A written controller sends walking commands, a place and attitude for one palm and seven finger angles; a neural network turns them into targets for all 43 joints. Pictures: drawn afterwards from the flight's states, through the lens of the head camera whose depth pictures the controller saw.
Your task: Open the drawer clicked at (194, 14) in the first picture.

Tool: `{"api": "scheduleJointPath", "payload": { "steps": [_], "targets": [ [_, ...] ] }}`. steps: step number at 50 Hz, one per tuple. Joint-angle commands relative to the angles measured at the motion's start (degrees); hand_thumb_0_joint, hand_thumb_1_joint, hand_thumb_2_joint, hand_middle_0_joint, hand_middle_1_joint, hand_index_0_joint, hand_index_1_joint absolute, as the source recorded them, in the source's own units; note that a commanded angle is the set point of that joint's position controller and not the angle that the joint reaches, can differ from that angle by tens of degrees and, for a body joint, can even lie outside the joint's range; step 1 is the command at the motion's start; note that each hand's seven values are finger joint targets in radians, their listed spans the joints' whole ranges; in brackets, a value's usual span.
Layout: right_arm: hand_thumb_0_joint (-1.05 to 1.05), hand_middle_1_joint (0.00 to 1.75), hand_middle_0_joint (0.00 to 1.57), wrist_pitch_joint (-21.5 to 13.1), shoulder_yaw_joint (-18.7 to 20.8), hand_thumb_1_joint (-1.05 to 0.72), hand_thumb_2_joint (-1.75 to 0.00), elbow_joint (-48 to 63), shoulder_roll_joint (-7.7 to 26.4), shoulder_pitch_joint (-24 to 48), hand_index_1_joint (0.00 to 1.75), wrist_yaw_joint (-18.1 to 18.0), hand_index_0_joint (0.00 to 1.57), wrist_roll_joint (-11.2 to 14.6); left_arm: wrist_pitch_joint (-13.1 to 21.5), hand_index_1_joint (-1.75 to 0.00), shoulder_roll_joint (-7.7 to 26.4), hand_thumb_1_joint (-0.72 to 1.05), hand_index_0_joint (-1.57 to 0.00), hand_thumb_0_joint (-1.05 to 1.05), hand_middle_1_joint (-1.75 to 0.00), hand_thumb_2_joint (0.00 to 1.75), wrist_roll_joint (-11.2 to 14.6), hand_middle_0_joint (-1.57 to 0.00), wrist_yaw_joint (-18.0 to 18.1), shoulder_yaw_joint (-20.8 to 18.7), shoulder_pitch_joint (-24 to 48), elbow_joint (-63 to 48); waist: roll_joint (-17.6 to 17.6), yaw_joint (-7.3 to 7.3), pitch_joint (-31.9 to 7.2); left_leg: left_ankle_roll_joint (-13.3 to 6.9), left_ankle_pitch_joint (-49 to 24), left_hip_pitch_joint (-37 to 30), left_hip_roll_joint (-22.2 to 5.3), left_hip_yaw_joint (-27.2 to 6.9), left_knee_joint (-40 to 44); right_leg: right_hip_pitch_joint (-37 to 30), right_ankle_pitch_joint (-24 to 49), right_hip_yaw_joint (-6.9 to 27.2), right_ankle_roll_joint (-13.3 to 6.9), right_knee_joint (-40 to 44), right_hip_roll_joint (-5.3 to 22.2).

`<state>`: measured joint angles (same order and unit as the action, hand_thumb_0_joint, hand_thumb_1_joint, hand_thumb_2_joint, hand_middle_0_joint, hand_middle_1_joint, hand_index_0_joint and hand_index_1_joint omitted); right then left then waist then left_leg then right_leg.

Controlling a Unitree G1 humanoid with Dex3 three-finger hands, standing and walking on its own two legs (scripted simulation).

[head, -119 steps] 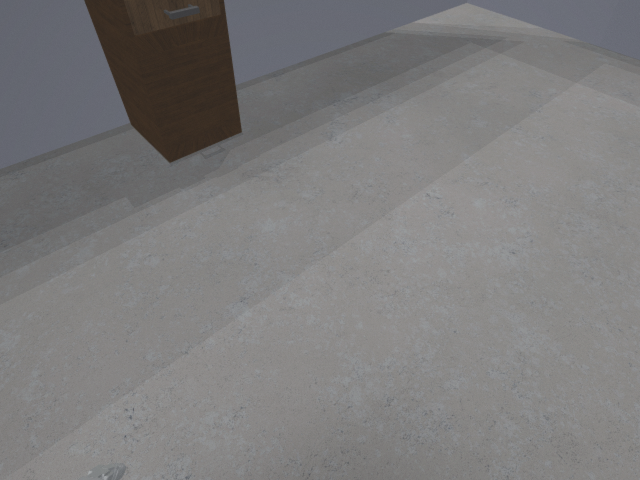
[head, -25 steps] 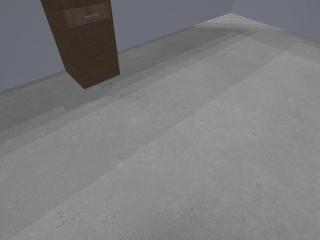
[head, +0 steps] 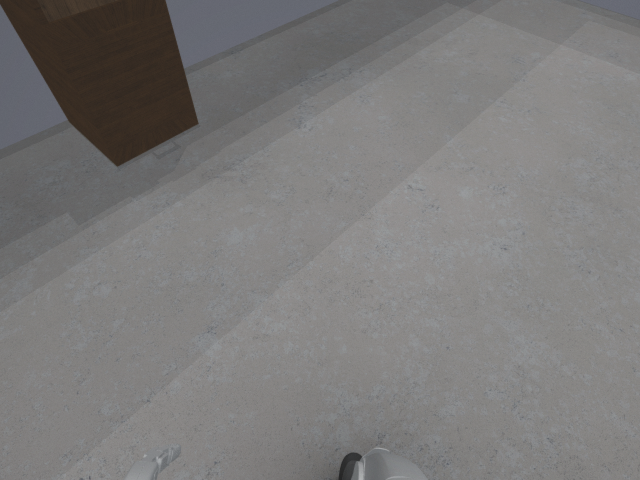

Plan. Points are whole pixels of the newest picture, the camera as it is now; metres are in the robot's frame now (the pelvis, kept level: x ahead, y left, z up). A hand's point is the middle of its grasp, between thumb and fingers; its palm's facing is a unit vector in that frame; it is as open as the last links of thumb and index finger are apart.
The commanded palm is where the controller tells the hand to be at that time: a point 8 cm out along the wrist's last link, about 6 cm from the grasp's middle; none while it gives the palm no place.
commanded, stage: walk to a spot facing it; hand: left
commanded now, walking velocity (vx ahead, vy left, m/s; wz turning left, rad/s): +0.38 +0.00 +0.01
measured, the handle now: out of the picture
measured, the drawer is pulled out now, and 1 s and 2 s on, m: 0.00 0.00 0.00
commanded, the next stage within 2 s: none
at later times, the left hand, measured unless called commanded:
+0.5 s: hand (166, 452) +0.18 +0.23 -0.17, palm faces +0.09 -0.99 -0.14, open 7.3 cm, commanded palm none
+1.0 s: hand (240, 229) +0.57 +0.17 -0.14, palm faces -0.03 -0.98 -0.20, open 7.3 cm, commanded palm none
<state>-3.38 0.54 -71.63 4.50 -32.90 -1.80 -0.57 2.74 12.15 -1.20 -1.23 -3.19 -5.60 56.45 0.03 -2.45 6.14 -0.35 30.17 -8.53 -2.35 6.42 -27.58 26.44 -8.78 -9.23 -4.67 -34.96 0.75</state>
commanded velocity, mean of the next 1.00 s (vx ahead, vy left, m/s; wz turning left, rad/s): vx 0.38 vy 0.00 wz -0.02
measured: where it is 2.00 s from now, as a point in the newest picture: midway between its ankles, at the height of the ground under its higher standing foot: (315, 272)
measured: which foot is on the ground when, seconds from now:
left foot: down 0.00-0.00, up 0.02-0.38, down 0.40-0.88, up 0.90-1.00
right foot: down 0.00-0.42, up 0.44-0.86, down 0.88-1.00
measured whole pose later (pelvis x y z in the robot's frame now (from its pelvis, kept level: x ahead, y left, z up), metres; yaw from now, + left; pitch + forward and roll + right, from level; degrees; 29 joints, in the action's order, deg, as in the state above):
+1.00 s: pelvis +0.45 -0.01 +0.01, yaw -2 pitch -2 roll +1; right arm -0.8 2.7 -67.7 7.2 -23.5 -0.1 -0.9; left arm 4.4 9.1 -0.8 -0.6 -3.3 -7.8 58.3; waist -1.3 -2.5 4.3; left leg -0.3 22.3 18.7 -6.6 4.1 -70.0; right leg 20.0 -13.9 -10.1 -3.9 -35.5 2.5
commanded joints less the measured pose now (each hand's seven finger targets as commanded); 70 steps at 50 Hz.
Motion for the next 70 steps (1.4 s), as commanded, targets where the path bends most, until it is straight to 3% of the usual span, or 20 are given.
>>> {"api": "scheduleJointPath", "payload": {
  "steps": [1,3,7,15,19,21,22,24,28,40,43,44,45,46,48,51,65,68,69,70],
  "targets": [
    [0.00,0.30,0.20,-1.57,2.02,-0.90,-0.90,7.82,7.41,2.52,0.30,0.16,0.20,1.21,0.65,-0.30,13.18,0.90,-0.20,0.00,-0.30,0.90,0.65,-0.20,1.92,-3.52,-25.73,4.91,9.37,10.63,-16.59,-2.78,-0.07,39.71,0.32,-6.50,-55.55,-38.65,-5.49,41.71,-13.52,17.60,27.20],
    [0.00,0.30,0.20,-0.84,2.61,-0.90,-0.90,9.89,6.95,9.78,0.30,0.93,0.20,-0.03,0.76,-0.30,7.86,0.90,-0.20,0.00,-0.30,0.90,0.40,-0.20,2.25,-1.93,-15.53,2.53,1.43,6.81,-3.92,-2.59,-8.44,43.13,-5.04,-8.54,-55.65,-19.78,-14.29,33.01,-10.20,21.43,23.57],
    [0.00,0.30,0.20,2.08,2.44,-0.90,-0.90,9.15,4.14,5.02,0.30,1.63,0.20,-1.03,1.64,-0.30,3.67,0.90,-0.20,0.00,-0.30,0.90,-0.40,-0.20,2.53,-0.47,-8.88,1.62,2.25,-0.71,-2.63,-0.10,-10.84,35.19,-7.87,-6.16,-41.70,-3.35,-10.88,15.26,-5.23,23.89,17.00],
    [0.00,0.30,0.20,0.91,2.72,-0.90,-0.90,15.97,6.17,20.06,0.30,3.62,0.20,-0.92,1.61,-0.30,6.08,0.90,-0.20,0.00,-0.30,0.90,-0.40,-0.20,1.37,-1.04,-13.87,3.11,5.39,2.85,0.37,1.24,-17.14,32.69,-5.63,0.25,-14.00,-9.08,-11.76,11.73,-4.31,23.39,13.95],
    [0.00,0.30,0.20,-0.23,3.46,-0.90,-0.90,14.45,9.63,14.37,0.30,3.04,0.20,-0.98,1.09,-0.30,5.91,0.90,-0.20,0.00,-0.30,0.90,-0.07,-0.20,1.34,-1.21,-14.57,3.21,-0.75,-0.98,-2.15,0.48,-16.54,15.80,-2.72,3.09,-2.69,-7.75,-3.33,7.46,-1.69,10.36,10.92],
    [0.00,0.30,0.20,-0.76,6.09,-0.90,-0.90,11.18,20.99,0.04,0.30,1.97,0.20,-1.79,1.27,-0.30,0.65,0.90,-0.20,0.00,-0.30,0.90,0.56,-0.20,0.51,-0.18,-14.55,0.55,-23.49,-5.35,-8.95,-8.08,-10.49,-1.09,-23.62,-27.59,12.09,9.41,-21.97,-0.82,3.70,-24.78,-0.29],
    [0.00,0.30,0.20,-0.47,5.29,-0.90,-0.90,9.81,18.95,-0.32,0.30,1.19,0.20,-1.55,1.06,-0.30,3.07,0.90,-0.20,0.00,-0.30,0.90,-0.10,-0.20,1.13,-0.57,-10.54,-0.23,-18.90,-6.10,-8.38,-8.77,-9.09,1.43,-25.14,-31.65,15.48,12.72,-23.20,6.48,3.05,-34.42,0.94],
    [0.00,0.30,0.20,-0.95,3.91,-0.90,-0.90,12.04,14.26,7.70,0.30,0.84,0.20,-1.16,1.05,-0.30,1.93,0.90,-0.20,0.00,-0.30,0.90,-0.16,-0.20,0.35,-0.97,-8.52,0.42,-6.99,-2.37,-2.61,-8.58,-13.23,8.78,-22.30,-22.46,15.43,15.19,-13.31,8.69,3.15,-38.30,5.78],
    [0.00,0.30,0.20,-2.40,3.20,-0.90,-0.90,11.33,9.98,10.30,0.30,0.34,0.20,-0.82,-0.69,-0.30,-0.50,0.90,-0.20,0.00,-0.30,0.90,-0.74,-0.20,0.07,-0.91,-12.02,2.54,-5.66,1.70,-4.20,-6.54,-29.33,12.31,-16.43,-7.61,15.86,9.60,-6.49,7.62,5.21,-32.99,7.28],
    [0.00,0.30,0.20,-1.27,3.46,-0.90,-0.90,6.99,11.65,5.64,0.30,0.56,0.20,-1.22,-0.89,-0.30,-0.52,0.90,-0.20,0.00,-0.30,0.90,-0.31,-0.20,-0.52,-0.71,0.36,-1.44,-7.46,0.84,1.16,-6.39,-35.38,9.77,-15.69,0.59,13.60,1.77,-2.16,0.83,3.80,-2.07,4.26],
    [0.00,0.30,0.20,-1.01,3.45,-0.90,-0.90,7.05,12.04,7.52,0.30,0.80,0.20,-0.62,0.48,-0.30,3.84,0.90,-0.20,0.00,-0.30,0.90,-0.88,-0.20,-0.01,-2.10,-17.20,3.97,-2.27,9.47,-8.12,-2.95,-44.41,16.96,-11.21,4.52,-10.44,-24.50,-0.70,0.29,1.17,4.53,1.41],
    [0.00,0.30,0.20,-1.24,3.00,-0.90,-0.90,8.15,8.72,5.50,0.30,1.40,0.20,0.17,1.16,-0.30,10.49,0.90,-0.20,0.00,-0.30,0.90,-1.16,-0.20,0.81,-3.80,-25.30,6.01,11.01,11.91,-15.45,-0.72,-24.31,30.90,-5.82,6.71,-29.38,-38.54,-4.77,17.77,-2.80,8.88,15.75],
    [0.00,0.30,0.20,-1.21,2.42,-0.90,-0.90,10.48,7.16,6.83,0.30,1.36,0.20,0.28,1.07,-0.30,14.80,0.90,-0.20,0.00,-0.30,0.90,0.05,-0.20,1.12,-4.27,-28.83,6.77,15.76,10.80,-17.70,0.07,2.15,42.57,0.31,1.12,-45.05,-42.47,-1.76,38.23,-7.72,17.24,26.41],
    [0.00,0.30,0.20,-0.66,3.08,-0.90,-0.90,10.90,8.46,10.17,0.30,1.35,0.20,0.48,0.78,-0.30,13.53,0.90,-0.20,0.00,-0.30,0.90,0.62,-0.20,1.47,-4.11,-24.03,5.81,11.14,10.12,-14.63,-0.92,-0.75,43.55,-2.87,-4.58,-51.41,-34.90,-10.27,37.77,-7.99,20.61,27.18],
    [0.00,0.30,0.20,-0.05,3.30,-0.90,-0.90,10.86,7.44,13.76,0.30,1.57,0.20,-0.47,0.96,-0.30,6.68,0.90,-0.20,0.00,-0.30,0.90,0.36,-0.20,1.80,-1.97,-13.59,3.08,4.42,5.80,-3.51,-0.65,-10.96,44.07,-7.55,-6.44,-50.06,-18.11,-15.19,26.70,-4.99,23.38,22.77],
    [0.00,0.30,0.20,1.62,3.01,-0.90,-0.90,8.68,4.98,8.27,0.30,1.96,0.20,-1.03,1.93,-0.30,2.36,0.90,-0.20,0.00,-0.30,0.90,-0.10,-0.20,2.01,-0.53,-11.01,3.14,5.41,1.12,-3.03,0.70,-15.88,38.58,-7.90,-4.92,-42.26,-10.80,-6.20,12.85,-2.05,24.87,16.81],
    [0.00,0.30,0.20,1.00,2.68,-0.90,-0.90,17.55,7.49,28.34,0.30,4.13,0.20,-0.74,2.26,-0.30,5.53,0.90,-0.20,0.00,-0.30,0.90,-0.24,-0.20,2.09,-0.59,-19.06,6.73,4.46,4.40,1.36,0.31,-18.36,37.73,-5.31,0.92,-10.10,-23.08,6.87,7.34,-2.92,22.63,17.33],
    [0.00,0.30,0.20,0.05,3.44,-0.90,-0.90,14.05,10.39,16.64,0.30,3.09,0.20,-1.21,1.78,-0.30,5.71,0.90,-0.20,0.00,-0.30,0.90,0.13,-0.20,2.05,-0.82,-18.08,6.98,0.64,-1.37,-4.52,-1.32,-18.94,17.11,-1.38,3.92,-1.29,-19.05,19.19,1.66,-0.27,4.55,13.25],
    [0.00,0.30,0.20,-0.42,4.69,-0.90,-0.90,11.87,15.56,7.57,0.30,2.29,0.20,-1.74,1.74,-0.30,3.67,0.90,-0.20,0.00,-0.30,0.90,0.49,-0.20,1.66,-0.62,-18.92,6.18,-8.54,-4.74,-11.17,-4.36,-18.47,2.85,-9.25,-7.26,2.47,-9.83,11.27,-1.31,2.67,-10.42,8.42],
    [0.00,0.30,0.20,-0.26,6.08,-0.90,-0.90,10.33,21.96,1.44,0.30,1.71,0.20,-1.63,1.79,-0.30,0.70,0.90,-0.20,0.00,-0.30,0.90,0.90,-0.20,0.99,-0.04,-19.06,4.24,-21.12,-5.55,-14.03,-10.04,-20.43,-5.26,-23.27,-27.49,9.44,4.28,-20.87,-1.98,4.73,-28.37,0.95]
  ]
}}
